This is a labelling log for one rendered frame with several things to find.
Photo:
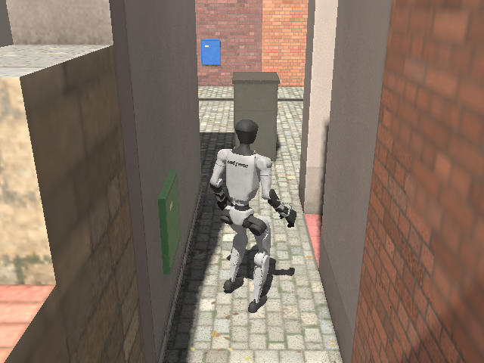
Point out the robot right shin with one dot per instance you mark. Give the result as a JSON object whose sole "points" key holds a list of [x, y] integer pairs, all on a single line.
{"points": [[259, 278]]}

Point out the robot right foot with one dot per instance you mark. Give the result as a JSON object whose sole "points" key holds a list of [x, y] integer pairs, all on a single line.
{"points": [[253, 307]]}

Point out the robot left upper arm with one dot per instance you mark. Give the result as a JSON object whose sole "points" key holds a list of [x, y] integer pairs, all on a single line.
{"points": [[219, 168]]}

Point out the robot left forearm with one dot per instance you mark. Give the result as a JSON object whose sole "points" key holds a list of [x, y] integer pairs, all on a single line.
{"points": [[219, 192]]}

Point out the robot right forearm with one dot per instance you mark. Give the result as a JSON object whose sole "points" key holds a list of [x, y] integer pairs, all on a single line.
{"points": [[277, 205]]}

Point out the robot right hand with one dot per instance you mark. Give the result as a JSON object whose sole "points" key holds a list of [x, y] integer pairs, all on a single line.
{"points": [[290, 219]]}

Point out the robot right upper arm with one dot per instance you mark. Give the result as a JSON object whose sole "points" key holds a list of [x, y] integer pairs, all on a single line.
{"points": [[264, 164]]}

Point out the robot left hand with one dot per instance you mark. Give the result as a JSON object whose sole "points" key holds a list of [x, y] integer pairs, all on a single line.
{"points": [[225, 201]]}

